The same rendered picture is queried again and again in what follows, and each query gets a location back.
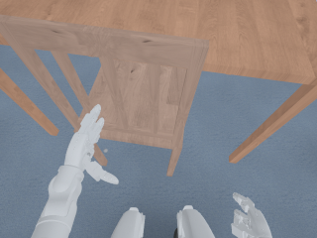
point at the table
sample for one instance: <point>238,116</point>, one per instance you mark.
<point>267,39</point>

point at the chair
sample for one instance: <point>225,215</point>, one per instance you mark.
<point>145,85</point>

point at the robot right hand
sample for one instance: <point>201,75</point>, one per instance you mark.
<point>252,225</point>

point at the robot left hand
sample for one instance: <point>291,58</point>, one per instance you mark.
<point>82,143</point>

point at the right robot thigh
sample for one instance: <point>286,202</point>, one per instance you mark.
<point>191,224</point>

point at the robot right shin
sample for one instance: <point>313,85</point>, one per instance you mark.
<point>186,207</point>

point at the robot left forearm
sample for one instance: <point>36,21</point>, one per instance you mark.
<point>59,212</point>

